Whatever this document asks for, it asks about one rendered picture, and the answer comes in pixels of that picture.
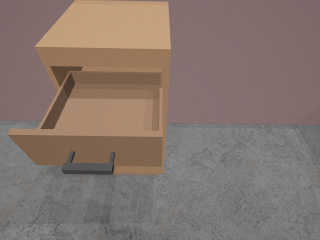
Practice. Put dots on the cabinet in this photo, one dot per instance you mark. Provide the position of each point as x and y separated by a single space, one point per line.
112 36

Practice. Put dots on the drawer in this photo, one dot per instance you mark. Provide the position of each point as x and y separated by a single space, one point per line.
95 113

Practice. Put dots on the handle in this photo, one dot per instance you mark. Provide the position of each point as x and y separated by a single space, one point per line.
70 167

